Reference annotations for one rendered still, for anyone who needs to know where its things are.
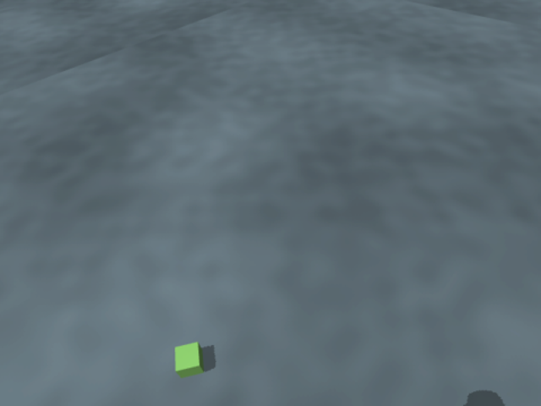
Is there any cube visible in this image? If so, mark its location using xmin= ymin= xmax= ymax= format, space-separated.
xmin=175 ymin=342 xmax=204 ymax=378

